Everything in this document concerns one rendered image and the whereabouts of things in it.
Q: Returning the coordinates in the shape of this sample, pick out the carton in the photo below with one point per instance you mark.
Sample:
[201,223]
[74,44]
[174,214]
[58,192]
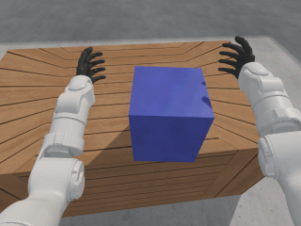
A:
[170,113]

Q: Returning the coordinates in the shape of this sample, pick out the pedestal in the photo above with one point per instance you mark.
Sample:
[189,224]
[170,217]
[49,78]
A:
[31,80]

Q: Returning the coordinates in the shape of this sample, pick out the left robot forearm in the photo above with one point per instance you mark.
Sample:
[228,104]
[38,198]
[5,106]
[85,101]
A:
[66,134]

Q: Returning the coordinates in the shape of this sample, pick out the left robot hand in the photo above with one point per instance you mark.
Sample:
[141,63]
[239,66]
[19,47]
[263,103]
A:
[84,65]

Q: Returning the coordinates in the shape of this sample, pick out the left robot upper arm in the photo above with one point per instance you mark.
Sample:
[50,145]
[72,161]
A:
[55,182]

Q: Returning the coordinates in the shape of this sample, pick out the right robot forearm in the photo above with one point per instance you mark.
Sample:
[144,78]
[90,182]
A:
[269,101]

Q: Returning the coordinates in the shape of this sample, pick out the right robot hand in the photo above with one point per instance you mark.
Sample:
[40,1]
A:
[245,55]

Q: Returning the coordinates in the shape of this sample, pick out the right robot upper arm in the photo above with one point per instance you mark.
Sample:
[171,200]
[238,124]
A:
[279,157]

